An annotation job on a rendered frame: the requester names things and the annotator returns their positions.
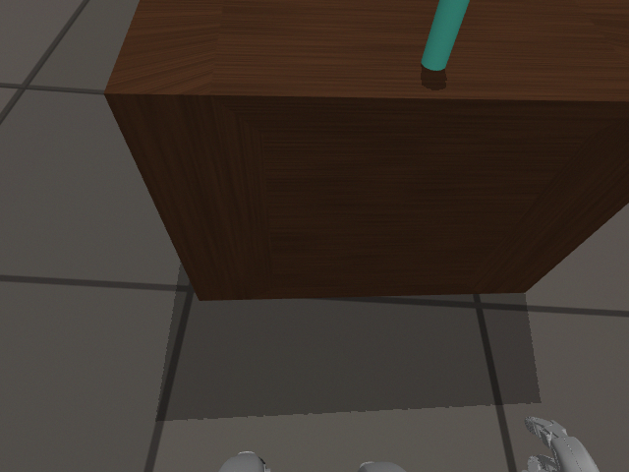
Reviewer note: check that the can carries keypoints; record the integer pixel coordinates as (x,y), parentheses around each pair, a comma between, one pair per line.
(444,29)

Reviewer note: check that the right robot hand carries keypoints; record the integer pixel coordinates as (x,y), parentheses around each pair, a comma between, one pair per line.
(569,454)

